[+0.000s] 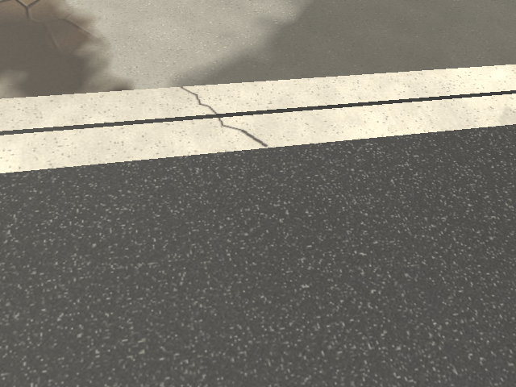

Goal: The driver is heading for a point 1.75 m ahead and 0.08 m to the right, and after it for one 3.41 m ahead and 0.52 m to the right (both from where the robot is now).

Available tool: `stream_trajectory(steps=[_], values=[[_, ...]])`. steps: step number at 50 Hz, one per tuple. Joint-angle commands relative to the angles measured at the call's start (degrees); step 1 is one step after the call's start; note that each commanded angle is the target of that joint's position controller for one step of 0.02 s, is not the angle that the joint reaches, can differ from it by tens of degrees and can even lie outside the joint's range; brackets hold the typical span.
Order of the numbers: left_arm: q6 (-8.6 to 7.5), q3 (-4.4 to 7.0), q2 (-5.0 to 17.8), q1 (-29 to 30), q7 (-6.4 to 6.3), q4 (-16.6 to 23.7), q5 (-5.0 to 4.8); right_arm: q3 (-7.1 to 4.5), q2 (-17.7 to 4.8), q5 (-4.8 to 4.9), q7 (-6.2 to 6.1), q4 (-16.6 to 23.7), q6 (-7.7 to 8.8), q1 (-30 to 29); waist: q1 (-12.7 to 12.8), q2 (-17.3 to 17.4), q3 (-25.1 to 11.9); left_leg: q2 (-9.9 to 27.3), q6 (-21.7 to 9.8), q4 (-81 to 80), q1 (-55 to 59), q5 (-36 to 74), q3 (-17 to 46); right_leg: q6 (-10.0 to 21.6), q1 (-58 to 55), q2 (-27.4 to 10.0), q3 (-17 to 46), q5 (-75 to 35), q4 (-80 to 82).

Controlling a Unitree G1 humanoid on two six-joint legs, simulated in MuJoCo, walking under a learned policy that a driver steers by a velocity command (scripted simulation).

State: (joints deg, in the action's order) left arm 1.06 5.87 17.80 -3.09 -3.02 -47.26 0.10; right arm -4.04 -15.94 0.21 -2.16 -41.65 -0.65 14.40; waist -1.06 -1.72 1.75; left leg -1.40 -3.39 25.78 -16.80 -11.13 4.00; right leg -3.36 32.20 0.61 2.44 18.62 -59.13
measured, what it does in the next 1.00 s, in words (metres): steps on the spot: right foot, then left foot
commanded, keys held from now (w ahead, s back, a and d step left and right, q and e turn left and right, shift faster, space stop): q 0.20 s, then no key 0.66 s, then e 0.14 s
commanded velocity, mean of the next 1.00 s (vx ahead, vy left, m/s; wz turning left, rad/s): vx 0.00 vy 0.00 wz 0.23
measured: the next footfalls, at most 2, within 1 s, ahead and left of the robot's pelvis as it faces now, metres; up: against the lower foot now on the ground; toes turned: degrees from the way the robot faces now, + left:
right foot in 0.26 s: +0.08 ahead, -0.14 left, +0.00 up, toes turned +14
left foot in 0.60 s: +0.01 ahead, +0.12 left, +0.00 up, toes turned +9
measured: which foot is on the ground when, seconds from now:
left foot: down 0.00-0.28, up 0.30-0.58, down 0.60-1.00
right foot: up 0.00-0.24, down 0.26-1.00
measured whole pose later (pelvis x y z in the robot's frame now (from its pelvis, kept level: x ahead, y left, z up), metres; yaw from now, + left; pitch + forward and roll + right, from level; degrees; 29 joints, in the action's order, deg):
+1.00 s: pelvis +0.00 +0.00 -0.01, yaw +11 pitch -1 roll +0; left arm 0.6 2.2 17.0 -9.7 -1.4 -55.2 -0.5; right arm -1.8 -14.0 -0.5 -1.9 -45.9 -0.3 10.5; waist 1.9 -0.8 2.6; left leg -1.7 -1.0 29.8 -11.1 -17.4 0.8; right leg -3.2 13.4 -2.3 4.2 16.0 -30.8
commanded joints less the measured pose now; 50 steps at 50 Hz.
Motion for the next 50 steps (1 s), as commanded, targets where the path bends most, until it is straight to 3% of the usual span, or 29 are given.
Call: stream_trajectory(steps=[1,4,9,11,12,13,14,15,16,17,18,19,22,24,26,28,29,30,31,32,33,34,37,44,47,50], values=[[-1.19,0.22,2.66,3.46,0.19,4.14,-0.3,-2.64,-10.05,0.34,-0.84,4.17,0.38,-0.46,-0.08,9.46,-6.85,12.4,-8.51,-6.15,13.33,13.62,15.72,-1.14,4.53,-0.28,2.41,-0.95,7.3],[-1.52,-0.02,2.94,3.73,0.85,4.15,-0.55,-3.06,-11.07,0.14,-0.75,5.04,-0.23,-1.24,-0.64,10.41,-6.18,12.09,-9.43,-5.9,10.79,11.27,18.32,-1.54,-0.24,0.47,2.61,0.42,13.63],[-2.61,0.05,4.22,1.41,1.96,3.88,-0.99,-3.17,-11.32,0.41,-0.03,6.47,-1.02,-3.98,-0.31,10.89,-7.22,11.38,-9.82,-3.52,9.79,18.31,23.87,-0.62,-7.47,1.8,3.04,2.62,21.74],[-3.11,0.09,4.54,-1.53,2.55,3.17,-1.0,-2.95,-10.94,0.82,-0.1,7.01,-1.42,-5.81,1.26,10.76,-8.22,10.28,-8.47,-1.21,10.26,21.38,24.3,0.39,-11.89,1.71,2.36,-0.87,29.12],[-3.32,0.15,4.62,-3.88,2.88,2.41,-0.84,-2.68,-10.46,1.2,-0.29,7.3,-1.71,-6.78,2.66,10.26,-8.55,8.71,-6.64,0.4,8.83,20.03,23.11,1.29,-16.69,1.27,1.23,-7.58,36.42],[-3.29,0.52,6.08,-5.14,2.94,1.96,-0.3,-2.26,-9.13,1.12,-0.51,7.31,-1.86,-5.77,2.48,8.17,-9.0,6.3,-3.97,2.77,5.04,13.25,21.12,2.81,-22.72,-2.42,3.1,-14.51,39.98],[-2.92,1.0,9.44,-4.89,2.68,2.65,0.78,-1.38,-6.01,0.11,-0.4,7.12,-1.79,-2.86,0.23,-3.38,-9.97,-0.1,-0.76,13.39,-2.28,-3.71,13.79,7.11,-28.95,-13.31,13.78,-23.17,41.22],[-2.58,1.25,11.83,-4.16,2.65,2.47,2.3,-1.9,-7.27,0.5,-0.36,8.8,-1.2,-2.92,-0.88,-15.28,-6.46,-7.69,2.31,22.25,-13.2,-25.95,6.62,17.94,-27.65,-21.86,26.09,-32.61,41.95],[-2.85,0.53,8.87,-2.42,2.52,3.85,1.95,-3.08,-11.88,-0.47,-0.28,7.47,-0.68,-2.2,0.03,-9.89,-6.0,-4.29,4.53,34.17,-14.1,-26.3,7.92,21.64,-25.29,-24.27,26.61,-30.91,42.21],[-2.88,-0.06,6.87,-0.25,2.26,4.45,1.29,-3.85,-13.17,0.11,-0.09,6.19,-0.72,-1.94,-0.68,-6.42,-5.11,-3.88,5.28,38.77,-14.05,-22.5,8.03,19.53,-24.27,-20.66,21.17,-28.57,41.39],[-2.82,-0.38,6.01,1.31,2.14,4.6,0.49,-3.7,-11.61,0.12,-0.28,4.87,-1.22,-1.27,-1.35,-4.76,-4.15,-3.59,6.34,40.08,-14.18,-19.54,7.77,16.79,-24.06,-16.9,16.7,-25.4,40.65],[-2.81,-0.8,5.15,1.43,2.05,4.47,-0.32,-3.31,-10.26,-0.09,-0.41,4.66,-1.64,-1.48,-0.78,-5.06,-3.34,-3.47,7.26,40.82,-15.18,-17.08,8.06,15.98,-24.65,-15.69,15.01,-25.56,40.28],[-2.22,-1.51,4.39,-0.77,1.81,2.96,0.0,-1.61,-5.92,0.35,-0.08,5.11,-1.59,-3.56,0.41,-6.52,-3.78,-2.07,8.69,31.41,-11.4,-13.96,4.11,15.6,-25.81,-12.2,9.34,-28.23,39.94],[-1.74,-1.48,5.34,-1.26,1.74,2.4,0.09,-0.45,-4.05,0.03,0.15,5.53,-1.32,-5.56,1.73,-8.13,-4.78,0.54,9.03,20.53,-5.77,-14.07,0.27,15.19,-26.07,-11.46,7.58,-29.12,39.15],[-1.21,-1.08,7.4,-3.54,1.88,1.58,-0.05,-0.32,-4.62,0.45,0.29,5.38,-1.09,-6.49,3.31,-9.35,-4.93,0.68,8.92,12.39,-1.33,-12.93,-2.22,15.64,-25.87,-12.27,8.62,-30.36,38.52],[-1.04,-1.38,7.53,-3.35,2.08,1.12,-0.82,-0.69,-5.35,0.55,0.35,3.46,-0.98,-3.25,1.41,-8.34,-4.61,0.06,7.46,-0.82,5.07,-2.78,-3.72,14.45,-24.47,-11.75,8.5,-29.76,36.8],[-1.31,-1.75,6.67,-4.89,2.2,0.4,-1.18,-0.81,-6.01,0.2,0.37,2.83,-0.96,-2.56,1.0,-7.07,-4.14,0.23,5.99,-7.59,9.18,3.4,-3.01,12.41,-22.8,-10.88,8.18,-27.49,36.46],[-2.05,-2.3,5.56,-6.43,2.51,0.02,-0.57,-1.07,-8.23,-0.31,0.04,3.22,-0.99,-2.53,1.62,-3.9,-5.62,4.04,4.19,-7.17,15.53,11.54,1.78,8.9,-19.0,-9.9,7.45,-22.87,35.73],[-3.05,-2.83,4.15,-8.01,3.25,0.34,1.22,-1.77,-12.25,-0.76,-0.45,3.54,-1.31,-1.93,3.87,5.28,-8.02,10.44,1.19,-2.32,19.78,25.57,7.44,5.56,-15.48,-5.68,3.01,-14.22,31.9],[-3.27,-3.37,1.79,-7.5,3.23,-0.1,0.97,-0.83,-8.9,-1.23,0.32,2.67,-1.2,-4.1,4.44,10.93,-8.57,11.01,-2.21,-2.23,12.26,17.06,7.53,2.73,-19.91,-3.44,-0.19,-5.47,34.35],[-3.08,-3.13,3.96,-4.49,3.07,-0.38,1.09,-0.21,-5.9,-1.27,1.09,3.39,-0.74,-5.78,2.8,7.75,-6.12,8.25,-1.71,-3.16,9.88,9.02,6.44,1.09,-21.13,-3.04,-0.65,-7.07,33.87],[-2.78,-2.98,4.27,-3.13,2.89,-0.65,0.86,-0.01,-5.34,-1.66,1.32,2.59,-0.32,-5.2,2.0,6.86,-4.86,6.9,-0.57,-3.62,8.53,5.52,5.64,0.85,-20.93,-2.68,-1.03,-8.49,33.4],[-1.67,-2.95,4.24,-4.44,2.14,-1.96,0.59,0.13,-6.14,-1.26,1.37,1.25,0.89,-4.26,2.4,7.09,-1.39,5.77,0.67,-3.84,5.44,5.16,5.0,1.12,-20.89,-3.03,-0.57,-10.27,33.47],[-1.46,-2.93,3.99,-5.67,1.66,-5.76,0.24,0.74,-5.14,-1.12,1.0,-1.12,1.39,-3.89,2.18,4.05,-0.83,4.66,1.0,-3.44,5.79,4.25,3.7,0.7,-21.08,-3.2,-0.12,-11.7,34.28],[-1.34,-2.5,5.87,-3.06,1.48,-4.81,-0.52,-0.28,-7.97,-0.88,0.15,-1.41,1.15,-3.43,1.05,3.94,-0.83,5.3,0.36,-2.74,8.32,5.2,3.23,1.28,-16.69,-2.24,0.27,-13.42,31.15],[-1.0,-2.16,5.82,-2.9,1.41,-3.46,-1.05,-1.31,-9.82,-0.5,-0.82,-1.87,0.42,-1.63,0.6,7.3,-1.4,10.74,-3.62,-4.36,9.51,7.07,6.67,1.25,-12.03,-1.22,-0.39,-10.06,24.41]])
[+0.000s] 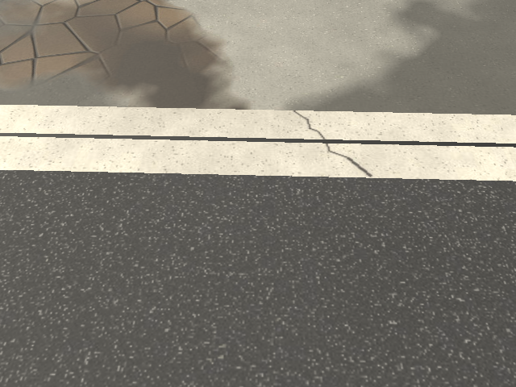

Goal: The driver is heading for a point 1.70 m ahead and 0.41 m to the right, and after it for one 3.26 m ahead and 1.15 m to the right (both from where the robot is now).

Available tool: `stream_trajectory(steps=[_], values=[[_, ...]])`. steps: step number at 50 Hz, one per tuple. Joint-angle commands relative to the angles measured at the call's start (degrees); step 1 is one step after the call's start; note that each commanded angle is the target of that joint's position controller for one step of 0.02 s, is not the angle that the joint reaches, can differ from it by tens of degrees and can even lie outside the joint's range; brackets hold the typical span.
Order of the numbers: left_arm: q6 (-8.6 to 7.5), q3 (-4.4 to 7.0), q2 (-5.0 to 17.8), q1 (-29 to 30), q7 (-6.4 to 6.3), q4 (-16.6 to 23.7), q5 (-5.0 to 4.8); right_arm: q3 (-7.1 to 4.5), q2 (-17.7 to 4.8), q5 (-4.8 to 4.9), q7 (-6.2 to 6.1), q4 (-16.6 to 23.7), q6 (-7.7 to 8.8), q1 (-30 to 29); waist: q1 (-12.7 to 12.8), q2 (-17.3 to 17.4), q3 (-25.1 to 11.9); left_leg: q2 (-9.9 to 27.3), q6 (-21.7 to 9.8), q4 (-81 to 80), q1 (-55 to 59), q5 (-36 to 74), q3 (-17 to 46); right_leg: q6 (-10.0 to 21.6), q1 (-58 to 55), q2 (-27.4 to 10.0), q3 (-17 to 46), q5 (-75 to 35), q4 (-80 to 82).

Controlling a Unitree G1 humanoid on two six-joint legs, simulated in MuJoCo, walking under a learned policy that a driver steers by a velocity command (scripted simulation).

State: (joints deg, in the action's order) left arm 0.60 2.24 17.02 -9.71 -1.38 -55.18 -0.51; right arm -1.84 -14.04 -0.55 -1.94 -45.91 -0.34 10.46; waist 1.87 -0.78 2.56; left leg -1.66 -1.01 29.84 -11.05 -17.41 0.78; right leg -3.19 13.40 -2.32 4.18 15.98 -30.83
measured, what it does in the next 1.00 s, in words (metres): walks ahead, turning right: left foot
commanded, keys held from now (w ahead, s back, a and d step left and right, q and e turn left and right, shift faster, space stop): e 0.48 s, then w+e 0.20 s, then w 0.32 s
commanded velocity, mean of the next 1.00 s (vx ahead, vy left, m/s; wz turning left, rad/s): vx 0.15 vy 0.00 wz -0.43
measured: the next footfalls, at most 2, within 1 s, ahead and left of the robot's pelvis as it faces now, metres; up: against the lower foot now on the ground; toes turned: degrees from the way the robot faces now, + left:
left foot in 0.86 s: +0.21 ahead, +0.02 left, +0.00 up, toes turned -31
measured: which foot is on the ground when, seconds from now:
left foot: down 0.00-0.22, up 0.24-0.84, down 0.86-1.00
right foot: down 0.00-0.86, up 0.88-1.00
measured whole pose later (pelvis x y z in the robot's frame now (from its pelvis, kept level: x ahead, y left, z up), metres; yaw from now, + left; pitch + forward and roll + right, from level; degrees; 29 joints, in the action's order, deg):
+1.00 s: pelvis +0.15 -0.07 +0.01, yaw -27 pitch +1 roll +1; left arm -3.2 2.1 17.3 -16.1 0.1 -44.1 -1.0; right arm -3.1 -15.7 0.3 0.7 -47.0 6.6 16.0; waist -0.4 -2.8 -0.4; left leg -2.7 -1.9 21.7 -9.2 -13.9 2.5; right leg 2.2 24.3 2.1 4.9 21.9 -58.1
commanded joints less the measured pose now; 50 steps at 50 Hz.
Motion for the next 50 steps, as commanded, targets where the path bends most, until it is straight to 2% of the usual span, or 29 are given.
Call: stream_trajectory(steps=[1,3,4,7,9,10,11,12,13,14,15,16,17,19,23,24,26,27,29,34,37,39,42,43,44,45,46,48,50], values=[[-0.33,1.56,6.27,3.21,-0.15,4.75,-0.42,-3.68,-11.74,0.23,-1.3,2.51,-0.1,2.23,-2.28,8.11,-2.27,13.66,-7.88,-9.14,3.56,14.88,11.46,1.08,8.23,1.9,-2.8,-2.06,-7.26],[0.18,1.96,6.0,2.43,0.33,5.5,-0.56,-3.66,-11.3,-0.26,-1.77,3.8,-0.05,-0.07,-2.22,11.18,-2.48,19.8,-12.35,-10.26,2.09,19.97,14.89,1.71,11.29,1.02,-3.23,13.91,-19.4],[0.44,2.13,5.9,2.76,0.66,6.09,-0.88,-3.64,-11.12,-0.43,-1.88,4.27,0.14,-0.93,-2.23,10.3,-1.89,21.87,-13.75,-10.47,2.19,23.77,15.25,2.05,13.65,-0.16,-2.64,18.4,-23.67],[0.99,2.04,5.18,0.73,1.56,6.43,-0.88,-4.3,-12.52,0.89,-1.93,4.92,0.35,-5.29,-0.54,7.75,-3.05,19.87,-10.83,-7.79,1.32,28.88,8.54,2.34,9.41,-1.61,-4.1,12.37,-17.48],[1.04,2.44,5.39,-2.96,2.46,5.77,-0.8,-4.39,-12.49,1.78,-1.95,4.82,-0.35,-6.91,1.27,8.22,-5.12,17.08,-7.84,-2.8,0.06,27.96,3.39,2.91,1.9,1.11,-8.0,2.13,-6.75],[1.0,2.98,6.19,-5.15,2.82,5.3,-0.65,-4.23,-11.4,2.2,-1.89,4.09,-0.69,-5.41,1.79,6.29,-5.71,14.51,-5.24,2.7,-1.57,22.12,0.38,4.0,-2.67,2.93,-8.08,-4.04,0.78],[0.83,4.18,10.29,-5.09,2.51,6.32,-0.44,-3.77,-9.3,1.09,-1.55,3.19,-0.81,-0.77,0.1,-4.87,-4.74,9.37,-0.02,15.18,-9.46,6.73,-5.23,7.02,-8.22,-2.26,3.45,-18.59,8.05],[0.06,5.23,17.58,-4.6,2.18,8.73,0.56,-2.48,-5.66,-1.55,-1.74,6.67,-0.85,-3.8,-0.88,-18.43,-4.16,-0.25,4.96,29.26,-24.99,-22.97,-4.67,17.86,-11.47,-17.99,28.59,-38.41,11.71],[-1.33,4.32,15.53,-6.94,2.67,9.29,2.9,-3.04,-7.79,-0.13,-2.16,7.09,-0.68,-5.53,1.76,-11.17,-9.67,-0.23,4.23,39.18,-23.76,-25.07,4.3,24.22,-10.28,-20.58,32.6,-32.73,13.69],[-2.39,3.98,13.94,-3.46,2.68,10.11,2.46,-3.66,-9.83,1.14,-2.21,6.68,-0.71,-5.37,0.0,-7.1,-6.42,1.21,3.43,41.68,-25.68,-20.06,5.29,22.66,-8.78,-18.14,26.98,-27.35,13.25],[-2.65,3.91,12.69,-0.39,2.27,10.77,0.96,-4.28,-11.05,1.03,-2.35,5.54,-0.69,-4.77,-1.19,-3.76,-4.25,2.77,3.11,40.04,-26.6,-14.07,5.31,18.84,-7.98,-14.26,21.76,-21.12,12.79],[-2.38,3.51,11.12,1.5,1.67,11.34,-0.18,-4.62,-11.53,0.61,-2.71,4.77,-0.68,-5.1,-1.51,-2.99,-3.56,3.75,3.2,37.79,-26.84,-9.67,5.57,16.01,-7.78,-12.19,19.25,-18.25,12.65],[-2.08,3.14,10.19,1.48,1.13,11.65,-0.53,-4.71,-11.33,0.43,-2.66,4.76,-0.56,-5.17,-1.64,-3.88,-3.9,3.69,3.67,36.76,-24.91,-6.67,5.62,14.9,-6.94,-10.35,17.39,-19.54,12.87],[-1.63,2.95,9.54,-0.63,0.42,11.92,-0.31,-4.55,-9.78,0.68,-2.2,4.57,-0.14,-4.32,-1.49,-4.47,-5.93,2.34,4.55,36.23,-23.47,-3.14,5.2,14.78,-8.91,-8.87,15.68,-23.18,12.87],[-1.07,3.24,10.1,-2.49,-0.34,12.67,-0.5,-4.44,-8.89,0.8,-2.17,4.98,0.3,-5.5,-0.64,-4.73,-6.15,1.61,6.07,30.78,-25.78,-0.95,5.93,14.93,-12.92,-8.35,17.05,-22.94,12.79],[-0.86,3.3,10.24,-2.55,-0.48,12.92,-0.5,-4.48,-8.93,0.83,-2.15,5.08,0.38,-5.8,-0.53,-5.16,-5.78,1.58,6.43,29.17,-26.02,-0.61,6.2,14.86,-12.98,-8.17,17.78,-21.39,12.93],[-0.7,3.25,9.92,-3.35,-0.68,13.1,-0.74,-4.6,-9.26,0.94,-1.7,5.22,0.89,-6.37,-0.05,-5.77,-5.47,1.95,6.74,23.76,-26.05,1.52,6.47,15.27,-12.38,-7.07,20.28,-2.96,15.93],[-0.8,3.25,10.03,-3.45,-0.72,13.21,-0.72,-4.63,-9.43,1.0,-1.41,5.49,1.32,-7.44,0.42,-6.79,-4.06,2.04,6.78,20.95,-26.44,2.27,6.5,15.66,-11.45,-6.9,22.2,5.67,17.89],[-1.15,3.32,10.51,-3.49,-0.77,13.37,-0.46,-4.59,-9.61,1.05,-0.82,6.0,2.53,-9.19,1.06,-8.05,-2.16,2.1,6.64,15.31,-26.29,3.45,6.78,16.03,-10.78,-6.92,24.58,11.08,19.6],[-1.86,3.59,11.21,-5.11,-0.38,13.58,-0.5,-4.04,-8.93,1.28,0.98,6.5,5.78,-11.46,2.64,-7.25,-1.91,1.08,5.49,4.76,-21.13,4.2,6.46,16.76,-9.6,-5.86,26.12,10.05,18.26],[-2.16,3.15,10.25,-5.44,0.07,13.71,-0.43,-3.54,-8.78,1.63,2.0,6.06,7.18,-10.55,2.76,-7.28,-2.03,0.93,4.2,0.66,-15.03,5.57,4.64,16.72,-6.8,-5.61,25.94,8.54,17.38],[-2.31,2.74,9.42,-5.81,0.45,13.57,-0.27,-3.38,-9.01,1.85,2.35,5.65,7.91,-9.07,1.91,-7.16,-1.77,0.88,2.88,-2.05,-9.26,7.09,3.46,16.3,-4.27,-5.44,26.53,7.73,16.58],[-2.51,1.62,6.37,-5.7,0.81,13.67,-0.07,-3.68,-9.89,1.45,1.92,3.64,8.49,-1.72,-2.87,-5.74,-2.87,2.35,-0.06,-7.53,4.57,8.51,2.96,13.32,1.54,-2.15,24.08,4.95,10.11],[-2.83,0.63,3.41,-5.48,0.92,14.1,0.25,-4.05,-11.77,0.97,1.5,2.61,8.56,4.45,-5.44,-1.36,-5.76,8.59,-2.95,-8.73,13.17,4.28,9.96,10.9,6.96,1.03,19.39,7.02,-0.06],[-3.55,-0.17,0.77,-7.61,0.98,15.64,-0.49,-5.3,-17.59,0.16,1.55,1.05,8.11,9.29,-4.32,12.13,-7.5,17.89,-10.23,-14.31,21.67,-6.6,27.73,7.27,18.58,9.1,9.09,14.42,-15.17],[-4.22,0.9,5.91,-5.43,0.55,16.57,-1.41,-5.56,-16.65,0.85,2.35,-0.26,7.89,12.13,-5.93,13.66,-3.21,23.79,-14.47,-18.05,21.01,-18.18,40.36,6.04,29.6,7.46,6.52,19.27,-25.8],[-4.67,1.73,8.85,-4.19,0.59,16.17,-1.64,-4.52,-13.01,1.51,2.61,0.31,7.95,10.45,-5.63,9.37,1.44,22.6,-13.74,-18.3,18.31,-19.33,37.09,6.11,33.32,4.54,7.4,15.23,-30.27],[-5.12,1.74,7.96,-2.73,1.16,15.97,-0.52,-3.39,-10.05,1.1,2.64,1.31,7.57,7.82,-4.62,7.26,2.28,17.76,-11.37,-19.08,16.64,-10.26,27.5,5.44,34.11,0.98,3.59,6.49,-31.29],[-5.58,1.54,6.26,-0.59,1.92,16.86,0.02,-2.62,-8.95,0.65,2.44,1.55,7.0,7.15,-4.35,7.42,1.82,14.91,-10.29,-20.55,12.9,-0.52,20.85,4.5,31.32,-1.55,1.15,1.59,-28.31]])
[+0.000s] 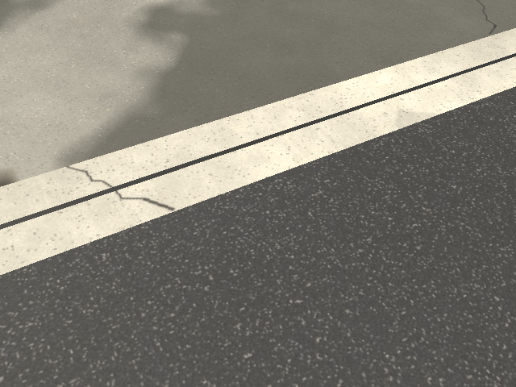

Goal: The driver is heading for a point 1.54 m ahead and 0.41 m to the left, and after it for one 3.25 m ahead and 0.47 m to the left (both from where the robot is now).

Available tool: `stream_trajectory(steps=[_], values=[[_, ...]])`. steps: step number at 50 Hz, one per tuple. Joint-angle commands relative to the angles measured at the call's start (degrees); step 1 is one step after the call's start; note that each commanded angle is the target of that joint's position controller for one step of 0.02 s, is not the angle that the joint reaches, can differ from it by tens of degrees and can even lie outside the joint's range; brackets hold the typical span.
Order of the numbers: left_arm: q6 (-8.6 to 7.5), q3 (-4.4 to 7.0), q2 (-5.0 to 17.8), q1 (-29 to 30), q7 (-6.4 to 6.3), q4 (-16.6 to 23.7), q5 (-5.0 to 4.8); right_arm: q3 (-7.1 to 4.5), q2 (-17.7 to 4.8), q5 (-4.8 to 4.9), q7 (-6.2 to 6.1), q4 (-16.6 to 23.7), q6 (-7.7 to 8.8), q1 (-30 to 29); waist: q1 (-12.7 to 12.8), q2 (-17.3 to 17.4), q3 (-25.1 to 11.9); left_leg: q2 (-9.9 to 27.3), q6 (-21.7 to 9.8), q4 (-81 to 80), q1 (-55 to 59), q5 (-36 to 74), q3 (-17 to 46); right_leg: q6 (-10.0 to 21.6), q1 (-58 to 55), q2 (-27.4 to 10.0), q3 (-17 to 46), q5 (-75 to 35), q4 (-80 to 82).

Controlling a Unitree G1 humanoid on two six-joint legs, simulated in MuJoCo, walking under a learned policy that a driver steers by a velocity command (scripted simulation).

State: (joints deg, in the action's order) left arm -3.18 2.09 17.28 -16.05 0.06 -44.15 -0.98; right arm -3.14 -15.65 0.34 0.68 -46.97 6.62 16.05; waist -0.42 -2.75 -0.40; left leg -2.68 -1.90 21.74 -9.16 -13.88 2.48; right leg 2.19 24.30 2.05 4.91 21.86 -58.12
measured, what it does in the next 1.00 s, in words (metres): walks ahead, turning left: right foot, then left foot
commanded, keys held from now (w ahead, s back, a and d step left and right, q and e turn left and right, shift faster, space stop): w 0.08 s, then w+q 0.92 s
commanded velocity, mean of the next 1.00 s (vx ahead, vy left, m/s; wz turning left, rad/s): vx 0.49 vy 0.00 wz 0.37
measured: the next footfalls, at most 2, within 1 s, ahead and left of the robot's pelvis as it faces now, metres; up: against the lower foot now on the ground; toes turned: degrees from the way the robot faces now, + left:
right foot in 0.30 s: +0.33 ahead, -0.14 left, +0.00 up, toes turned +4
left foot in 0.80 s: +0.56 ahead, +0.17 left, +0.00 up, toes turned +24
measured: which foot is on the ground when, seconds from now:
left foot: down 0.00-0.30, up 0.32-0.78, down 0.80-1.00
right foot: up 0.00-0.28, down 0.30-0.82, up 0.84-1.00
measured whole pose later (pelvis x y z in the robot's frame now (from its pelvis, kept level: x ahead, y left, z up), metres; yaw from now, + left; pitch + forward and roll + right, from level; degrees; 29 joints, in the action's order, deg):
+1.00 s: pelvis +0.52 +0.08 +0.00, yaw +27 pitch +1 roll +0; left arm -5.8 2.9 18.1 -9.1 0.2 -40.5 0.2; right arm -3.4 -16.9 0.3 1.6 -38.1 2.8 15.7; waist -1.2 -1.2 4.3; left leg -5.9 -6.0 25.0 -16.4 -9.5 1.4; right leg -1.3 31.3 -5.3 3.2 18.8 -63.3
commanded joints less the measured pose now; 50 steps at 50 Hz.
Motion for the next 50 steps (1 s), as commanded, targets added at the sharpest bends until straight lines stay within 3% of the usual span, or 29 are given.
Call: stream_trajectory(steps=[1,6,9,12,13,14,15,16,17,18,19,20,22,25,28,31,34,36,38,39,40,41,42,43,44,45,46,47,50], values=[[-1.91,1.34,4.7,6.72,0.74,6.32,0.65,-1.25,-7.53,-0.08,-0.23,2.44,-0.07,1.93,-2.29,9.83,4.58,14.96,-9.59,-13.18,9.72,0.38,16.59,-1.61,19.64,-6.2,-1.09,-6.23,0.53],[-2.66,-0.34,0.53,15.5,1.49,10.47,0.81,-1.27,-9.35,0.82,-0.83,0.9,-1.01,5.55,-4.47,8.15,4.8,11.51,-9.08,-13.51,4.17,16.4,7.76,-3.83,11.82,-4.62,-5.32,-17.64,19.29],[-3.16,0.09,1.85,18.02,2.17,11.74,0.13,-1.45,-10.63,1.17,-1.07,0.12,-1.68,8.49,-4.36,8.75,4.8,13.28,-8.72,-12.65,2.91,18.58,9.08,-3.67,5.08,-2.39,-5.02,-22.66,25.46],[-3.41,1.35,4.9,15.69,2.16,11.77,-0.12,-1.8,-11.45,1.51,-1.42,0.15,-2.3,8.05,-0.9,9.49,3.62,15.62,-6.67,-8.64,6.45,23.77,11.05,-1.48,-0.32,-2.1,-3.2,-20.27,29.01],[-3.39,2.16,6.37,11.89,1.79,10.93,-0.06,-1.85,-11.73,1.37,-1.47,0.31,-2.52,7.39,1.74,9.49,1.17,14.68,-5.63,-3.83,6.2,31.08,9.96,-0.18,-6.69,-1.31,-3.93,-19.3,30.35],[-3.21,3.35,8.39,4.89,1.17,9.13,0.08,-1.54,-11.15,0.91,-1.41,0.61,-2.65,7.23,5.48,8.89,-3.61,11.91,-4.12,5.0,3.61,35.02,8.09,1.34,-17.44,-1.44,-4.53,-19.39,31.22],[-2.88,4.38,11.56,-4.99,0.39,7.88,1.0,-0.43,-8.28,-0.27,-1.3,2.36,-2.57,6.43,9.94,5.84,-12.03,8.84,-2.19,20.28,-6.08,23.95,6.84,4.58,-33.88,-9.93,2.98,-17.61,28.57],[-2.18,5.42,16.69,-9.62,0.44,6.51,1.94,1.86,0.09,0.32,-1.26,3.48,-1.94,15.65,6.17,-12.07,-23.26,0.41,1.14,41.38,-24.5,-12.35,2.42,12.88,-52.35,-26.37,28.42,-7.93,32.38],[-1.92,4.22,11.12,-9.46,0.69,6.35,1.62,0.73,-5.24,2.1,-1.22,2.35,-1.56,15.14,7.09,-12.07,-22.66,2.04,1.26,49.7,-29.73,-18.83,6.9,13.64,-48.12,-26.77,37.82,1.51,39.8],[-1.89,3.22,7.74,-5.33,0.5,6.29,1.12,-0.67,-9.29,3.21,-1.2,3.58,-1.69,8.74,6.86,-7.4,-11.42,4.79,0.98,51.94,-33.77,-14.42,5.74,11.09,-39.94,-24.35,27.99,1.88,40.9],[-1.93,2.76,6.29,-1.75,0.5,6.27,1.08,-0.67,-8.97,2.69,-1.34,4.23,-1.85,5.39,5.49,-3.81,-6.04,7.21,1.01,50.55,-32.73,-9.79,4.1,9.82,-32.3,-21.82,20.2,-3.9,41.95],[-2.04,2.38,4.67,0.89,0.7,5.91,1.38,-0.8,-8.19,1.77,-1.36,4.45,-2.17,3.69,3.91,-2.54,-2.61,8.56,1.15,48.21,-30.88,-7.04,3.74,9.17,-25.87,-19.52,14.8,-9.21,43.75],[-2.84,2.36,3.44,4.03,0.84,5.31,1.93,-0.82,-5.83,1.73,-1.1,4.19,-3.59,4.76,0.94,-3.97,-0.04,10.44,1.31,46.03,-25.94,-3.84,3.59,8.82,-18.34,-17.13,7.3,-14.02,47.71],[-4.06,3.09,4.46,5.14,0.82,3.79,1.38,-0.59,-3.91,1.2,-0.96,5.97,-5.0,2.36,-0.47,-1.66,2.78,11.29,2.12,42.62,-27.87,-0.53,3.68,9.95,-15.06,-17.86,1.1,-19.85,51.18],[-4.09,3.65,5.95,4.78,0.46,2.58,1.46,-0.32,-3.66,0.85,-0.18,7.82,-4.66,-1.56,0.08,-0.22,3.97,11.18,2.43,33.19,-29.43,8.77,3.3,9.52,-16.33,-16.74,-5.39,-23.35,52.12],[-3.56,4.11,7.78,3.25,0.04,1.76,1.13,0.26,-3.0,0.87,1.26,9.91,-3.96,-8.02,2.49,1.13,5.23,9.95,1.69,22.73,-27.15,16.05,-0.41,8.18,-17.54,-15.92,-10.8,-24.84,52.12],[-2.52,4.71,9.54,0.09,-0.08,0.36,0.19,0.29,-3.48,1.05,2.25,12.72,-3.99,-13.3,4.21,1.69,6.53,9.21,0.14,17.11,-28.51,15.05,-2.26,7.1,-23.42,-17.58,-12.78,-25.94,50.73],[-1.5,5.08,10.56,-1.06,-0.17,-0.26,-0.39,-0.06,-4.39,0.99,2.78,14.4,-4.06,-15.04,4.06,1.26,6.37,7.82,-1.47,15.03,-28.71,10.79,-4.09,6.08,-27.79,-18.56,-14.07,-32.16,47.39],[-0.48,5.52,12.34,-0.93,-0.53,-0.11,-0.65,-1.18,-6.46,0.87,2.89,15.03,-4.41,-12.39,1.49,-0.95,2.66,3.81,-3.74,14.74,-22.32,4.61,-7.51,4.71,-30.26,-18.4,-15.9,-51.26,38.81],[0.12,5.56,12.74,-0.47,-0.75,0.13,-0.77,-2.43,-8.46,0.96,2.69,13.93,-4.64,-6.37,-2.19,-1.37,-1.16,1.06,-5.26,13.85,-14.25,3.2,-9.03,3.73,-29.32,-17.44,-17.16,-58.46,29.61],[0.35,4.96,11.54,-0.41,-1.05,0.54,-0.71,-4.43,-11.76,1.21,1.94,11.43,-4.99,3.38,-7.28,-0.26,-6.36,-1.32,-7.42,11.23,0.42,5.75,-8.66,1.7,-22.94,-15.23,-18.6,-56.69,16.57],[-0.1,3.23,6.96,-2.95,-1.1,1.92,1.49,-6.07,-17.23,1.59,0.61,10.14,-5.73,10.29,-8.03,10.07,-11.71,9.22,-11.32,11.04,17.58,8.56,8.09,-1.17,-6.92,-11.71,-18.57,-26.15,-2.66],[-1.87,1.38,2.07,-5.74,-0.36,5.28,1.58,-5.98,-20.76,1.52,0.85,12.45,-4.98,6.36,-2.06,19.78,-19.83,21.39,-23.17,0.25,32.08,-6.76,42.82,-4.05,14.53,0.67,-8.14,12.69,-21.1],[-3.69,2.59,8.5,1.29,0.39,5.89,-0.47,-4.47,-15.21,1.08,1.45,13.3,-4.1,6.94,-6.71,9.95,-19.78,21.82,-20.41,-5.41,31.29,-10.59,43.67,-2.84,20.48,-2.19,1.15,10.22,-23.16],[-4.53,2.65,8.95,5.11,0.68,7.4,-1.92,-3.76,-12.87,0.6,1.5,12.62,-3.35,5.65,-6.15,8.31,-11.58,20.03,-18.08,-5.65,24.79,-7.43,35.49,-1.63,22.92,-4.2,0.26,5.35,-20.39],[-4.82,2.32,7.77,5.25,0.21,7.08,-0.96,-3.31,-11.56,0.59,1.51,12.66,-2.91,2.33,-3.16,2.91,-6.25,17.55,-16.33,-5.41,15.87,-0.08,28.84,-1.5,20.5,-6.78,0.12,1.07,-15.06],[-4.59,2.65,8.11,4.78,-0.19,6.54,0.56,-2.78,-9.7,0.35,1.26,13.21,-2.78,-0.9,-1.05,3.12,-4.27,15.54,-15.38,-5.56,9.33,6.9,23.81,-1.89,16.47,-8.47,0.33,-1.3,-10.17],[-3.95,2.85,8.24,3.61,-0.08,6.25,1.02,-2.45,-9.14,-0.32,0.97,14.06,-2.78,-2.69,0.6,4.74,-3.33,14.15,-15.19,-6.61,4.72,11.45,21.35,-2.3,12.76,-9.22,0.5,-2.86,-8.56],[-2.41,2.47,6.26,3.52,-0.14,6.06,1.9,-2.68,-9.91,-0.05,0.13,13.28,-2.43,-2.62,1.53,4.42,-2.07,12.31,-15.86,-8.55,-1.67,19.8,16.25,-4.89,10.09,-8.52,-1.18,-6.15,-2.06]])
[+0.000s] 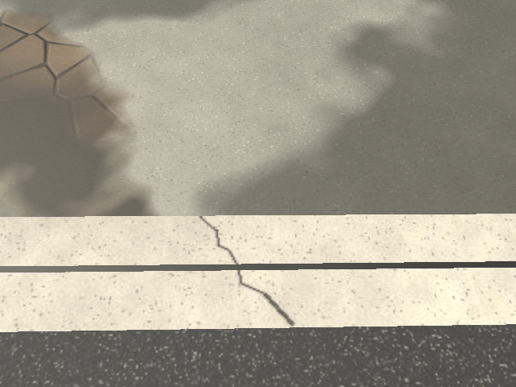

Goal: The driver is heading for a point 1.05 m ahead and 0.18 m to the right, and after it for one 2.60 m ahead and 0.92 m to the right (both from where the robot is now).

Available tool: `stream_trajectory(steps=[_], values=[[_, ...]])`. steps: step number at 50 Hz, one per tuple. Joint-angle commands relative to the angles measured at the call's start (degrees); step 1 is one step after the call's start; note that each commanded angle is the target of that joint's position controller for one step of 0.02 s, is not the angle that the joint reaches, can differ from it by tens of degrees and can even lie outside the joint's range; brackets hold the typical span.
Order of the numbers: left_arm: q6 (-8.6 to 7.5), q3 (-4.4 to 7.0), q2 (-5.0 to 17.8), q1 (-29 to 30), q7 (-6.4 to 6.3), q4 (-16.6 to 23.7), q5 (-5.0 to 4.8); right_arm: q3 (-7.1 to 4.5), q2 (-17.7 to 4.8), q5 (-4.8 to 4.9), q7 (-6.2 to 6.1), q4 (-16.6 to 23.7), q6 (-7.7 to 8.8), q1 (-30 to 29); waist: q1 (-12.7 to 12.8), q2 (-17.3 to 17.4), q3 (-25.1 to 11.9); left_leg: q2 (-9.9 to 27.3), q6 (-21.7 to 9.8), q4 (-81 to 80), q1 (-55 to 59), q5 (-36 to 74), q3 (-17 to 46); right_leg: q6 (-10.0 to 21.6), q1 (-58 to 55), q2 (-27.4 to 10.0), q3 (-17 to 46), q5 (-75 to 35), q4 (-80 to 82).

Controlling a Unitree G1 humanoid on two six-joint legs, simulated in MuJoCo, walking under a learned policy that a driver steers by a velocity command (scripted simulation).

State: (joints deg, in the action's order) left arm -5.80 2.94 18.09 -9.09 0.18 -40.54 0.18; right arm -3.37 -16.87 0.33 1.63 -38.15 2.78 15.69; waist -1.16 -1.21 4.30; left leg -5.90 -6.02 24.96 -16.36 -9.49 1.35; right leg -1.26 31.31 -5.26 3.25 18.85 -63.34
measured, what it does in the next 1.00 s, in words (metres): walks ahead: right foot, then left foot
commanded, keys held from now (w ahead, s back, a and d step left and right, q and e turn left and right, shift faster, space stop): w+q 0.08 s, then w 0.24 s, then w+e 0.68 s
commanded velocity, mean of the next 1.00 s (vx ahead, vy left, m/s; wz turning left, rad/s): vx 0.50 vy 0.00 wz -0.09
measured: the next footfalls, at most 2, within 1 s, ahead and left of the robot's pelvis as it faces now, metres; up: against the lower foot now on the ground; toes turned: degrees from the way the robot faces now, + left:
right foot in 0.30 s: +0.36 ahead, -0.14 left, +0.00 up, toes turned +8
left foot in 0.78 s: +0.59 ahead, +0.10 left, +0.00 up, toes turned -6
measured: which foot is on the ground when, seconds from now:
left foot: down 0.00-0.32, up 0.34-0.76, down 0.78-1.00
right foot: up 0.00-0.28, down 0.30-0.78, up 0.80-1.00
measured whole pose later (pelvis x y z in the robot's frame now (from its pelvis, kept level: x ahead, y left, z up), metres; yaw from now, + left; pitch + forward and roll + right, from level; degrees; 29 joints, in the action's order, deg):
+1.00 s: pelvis +0.54 +0.00 +0.00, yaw -10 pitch +1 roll +2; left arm -0.5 4.5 18.8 -15.1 -0.1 -39.8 -1.6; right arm -3.9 -14.9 -0.5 0.7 -44.1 5.5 16.3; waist -1.9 -3.2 1.0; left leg -1.4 -1.6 19.5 -8.7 -11.9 -5.0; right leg -0.6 35.1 -4.3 3.5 15.5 -61.6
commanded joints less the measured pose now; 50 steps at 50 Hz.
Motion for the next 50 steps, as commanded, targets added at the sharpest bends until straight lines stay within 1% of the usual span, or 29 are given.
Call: stream_trajectory(steps=[1,5,9,12,13,14,15,16,17,18,19,20,21,22,24,26,29,32,35,37,38,39,40,41,42,43,44,46,50], values=[[0.47,1.34,4.71,-1.67,-0.34,3.05,0.85,-2.61,-9.3,0.1,-1.23,3.98,1.38,-1.62,1.92,2.73,-5.85,14.72,-11.43,-12.04,4.26,16.0,15.8,-2.3,3.54,-0.76,0.11,-5.82,6.48],[0.2,0.17,2.32,6.62,0.25,4.77,0.44,-2.71,-9.69,0.7,-2.24,2.34,0.73,0.78,-1.32,5.0,-4.1,10.93,-7.6,-11.21,2.07,9.1,11.6,-3.34,0.2,2.26,-0.64,-21.13,24.39],[-0.84,0.23,3.32,11.24,1.6,5.83,-0.46,-2.42,-9.24,0.93,-2.24,-0.34,0.6,5.13,-3.85,6.13,-3.18,13.72,-6.54,-8.97,5.8,4.45,14.39,-1.73,-2.31,3.32,-0.36,-25.17,31.9],[-1.29,1.07,5.15,9.84,1.99,5.99,-0.5,-2.47,-9.19,0.71,-2.21,-1.51,0.19,5.76,-2.6,7.93,-2.77,16.55,-5.41,-5.26,11.23,7.42,17.87,1.08,-3.24,3.6,-0.4,-18.18,34.36],[-1.43,1.4,5.56,7.61,1.92,5.52,-0.47,-2.5,-9.2,0.69,-2.19,-1.69,-0.06,5.27,-1.2,8.65,-3.06,16.52,-4.76,-3.22,11.95,11.0,18.01,2.27,-5.99,4.13,-1.47,-16.2,35.56],[-1.61,2.21,6.74,2.74,1.64,4.22,-0.19,-2.14,-8.29,0.63,-2.14,-1.57,-0.22,4.71,1.46,8.23,-5.37,14.2,-3.6,2.14,11.86,17.87,16.66,3.91,-12.75,5.09,-2.83,-16.19,37.54],[-1.8,3.01,8.92,-4.77,1.34,3.2,0.45,-1.18,-6.07,0.08,-2.08,-0.89,-0.21,4.58,4.92,5.86,-12.39,11.15,-1.65,13.81,8.05,17.4,13.75,7.1,-25.13,0.02,1.51,-18.16,35.55],[-1.58,4.38,14.06,-12.31,1.18,1.99,1.26,0.02,-2.72,0.53,-2.16,-0.22,0.37,11.23,4.69,-6.56,-22.11,3.61,2.83,34.34,-9.51,1.52,7.88,15.65,-46.55,-12.17,21.66,-12.76,35.76],[-1.01,4.13,11.95,-16.17,2.02,-0.43,-0.44,0.23,-3.56,1.22,-2.23,-0.13,0.94,12.29,5.25,-15.96,-23.83,0.4,4.72,45.62,-21.94,-23.5,7.73,19.72,-51.58,-16.96,41.25,3.4,45.52],[-0.77,2.84,8.08,-13.39,2.1,-0.17,-1.59,-1.01,-8.39,1.83,-2.14,0.39,1.16,6.64,5.93,-8.71,-14.86,4.07,4.41,49.7,-27.91,-20.89,8.78,17.42,-45.81,-15.62,38.39,11.62,47.64],[-0.24,2.15,6.4,-9.92,1.95,0.63,-1.09,-1.0,-8.68,1.36,-2.07,1.71,1.38,1.05,5.51,-4.11,-9.21,6.77,4.14,48.87,-28.19,-16.33,6.07,15.55,-38.58,-13.02,31.22,9.22,48.19],[0.15,1.66,5.5,-7.57,1.98,0.87,-0.57,-0.89,-7.85,0.41,-2.01,2.65,1.76,-2.18,4.47,-1.84,-4.41,8.36,4.23,45.39,-27.76,-13.07,4.56,15.46,-31.42,-10.53,26.08,2.99,49.46],[0.15,1.29,4.54,-6.19,1.88,1.21,-0.2,-1.07,-7.13,-0.37,-1.99,2.77,2.0,-2.44,2.94,-2.27,-3.4,10.1,4.39,41.22,-25.21,-10.15,4.73,14.97,-27.51,-8.35,22.94,-2.41,50.35],[0.18,1.13,4.23,-5.61,1.75,1.43,0.04,-0.94,-6.07,-0.52,-1.87,2.59,2.14,-1.58,1.87,-3.57,-3.64,10.56,4.84,38.73,-22.56,-8.67,4.3,14.79,-25.43,-6.55,20.67,-6.83,51.17],[0.17,1.33,4.7,-6.41,1.28,1.09,-0.5,-0.58,-4.42,-0.86,-1.84,2.48,2.16,-0.99,1.19,-4.67,-4.8,10.44,6.14,33.49,-20.57,-8.04,2.92,15.73,-24.01,-5.25,17.16,-14.25,51.92],[0.43,1.9,6.22,-7.66,0.52,0.35,-0.96,0.02,-3.1,-1.07,-1.91,3.55,2.33,-4.46,1.86,-3.94,-4.26,9.82,7.57,25.36,-19.67,-4.53,1.93,16.05,-22.42,-4.48,13.99,-19.11,52.51],[1.32,2.44,7.58,-9.93,-0.38,-0.71,-1.36,0.71,-1.63,-0.71,-1.4,4.42,2.93,-10.76,3.9,-3.55,-3.65,7.9,8.74,13.35,-14.94,6.17,1.42,14.28,-19.87,-2.52,10.78,-20.04,51.92],[2.31,2.57,7.73,-13.42,-0.78,-1.78,-1.8,0.49,-2.37,0.02,-0.7,5.17,3.56,-15.15,5.42,-3.77,-3.44,5.96,8.94,7.38,-10.97,11.33,1.79,13.46,-19.91,-2.99,12.39,-18.1,50.02],[3.17,2.84,7.99,-14.65,-1.13,-1.99,-2.02,-0.45,-4.28,0.42,-0.27,5.68,4.09,-16.11,4.48,-4.65,-3.23,5.58,7.53,3.08,-7.42,8.42,2.95,12.06,-22.3,-4.51,16.91,-14.02,46.75],[3.6,2.8,7.24,-13.43,-1.29,-1.49,-1.92,-1.49,-5.76,0.37,-0.52,4.33,4.39,-11.06,1.03,-5.09,-4.8,5.79,5.4,-0.23,0.88,6.72,2.2,10.28,-21.38,-3.21,17.6,-14.8,41.91],[3.54,2.18,5.36,-12.79,-1.19,-0.81,-1.6,-2.39,-7.51,-0.21,-0.98,3.36,4.53,-5.48,-1.94,-4.06,-8.72,8.55,3.45,-0.48,10.25,5.72,3.83,8.52,-18.54,-0.2,15.68,-15.52,34.34],[3.38,0.88,1.59,-12.59,-1.13,0.82,-0.36,-3.4,-11.22,-0.82,-1.59,2.44,4.35,3.87,-5.58,3.63,-17.23,19.36,-0.07,0.51,24.41,3.33,14.05,6.15,-10.89,3.9,10.33,-5.22,17.14],[2.69,-0.04,-1.32,-20.3,-1.12,2.63,-1.99,-4.16,-14.63,-1.02,-1.24,0.75,3.31,6.74,-1.87,20.83,-22.34,30.53,-8.68,-4.77,36.79,-9.69,38.49,3.39,7.23,9.6,4.17,16.19,0.38],[2.73,1.22,4.44,-19.37,-1.27,1.07,-2.95,-3.15,-9.35,-0.13,-0.93,0.98,3.07,5.45,-2.83,14.93,-17.04,29.8,-8.51,-7.7,32.96,-20.7,41.17,2.61,14.02,5.39,5.84,13.99,-7.33],[3.06,2.06,6.86,-13.88,-1.17,1.59,-2.71,-2.27,-6.13,0.12,-1.04,1.02,2.97,3.31,-3.76,9.79,-10.21,27.14,-6.26,-8.24,26.84,-18.42,31.73,2.36,15.41,3.65,5.22,8.48,-8.99],[3.39,2.14,6.15,-11.83,-1.16,1.76,-2.22,-1.71,-4.85,-0.33,-0.92,0.87,2.9,0.55,-2.48,6.53,-7.13,24.4,-5.0,-9.33,20.94,-11.31,24.84,1.88,13.39,2.03,4.37,4.18,-8.16],[3.6,2.32,5.59,-10.3,-0.99,2.33,-1.73,-1.36,-3.5,-0.68,-0.86,0.4,2.85,-1.43,-1.37,6.83,-4.61,22.34,-4.62,-10.63,16.66,-5.67,19.95,1.5,12.33,0.8,4.39,1.45,-5.83],[4.37,2.25,3.6,-10.09,-0.39,2.9,-1.99,-1.33,-2.86,-1.04,-0.99,-0.39,3.26,-3.12,0.38,8.59,-3.24,20.2,-3.97,-13.26,11.38,1.15,12.55,1.18,8.59,-0.95,3.47,-1.27,-3.11],[5.0,1.51,1.54,-6.07,0.08,5.16,-1.59,-2.48,-5.6,-0.76,-1.08,-2.75,3.97,-2.83,0.51,5.6,-2.1,20.95,-5.54,-15.77,10.6,10.62,4.86,0.15,10.24,-1.97,2.77,-7.55,5.15]])
Over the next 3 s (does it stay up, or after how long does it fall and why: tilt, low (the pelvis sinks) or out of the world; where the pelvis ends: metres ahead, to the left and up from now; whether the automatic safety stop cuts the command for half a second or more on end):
stays up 1.39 -0.21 -0.10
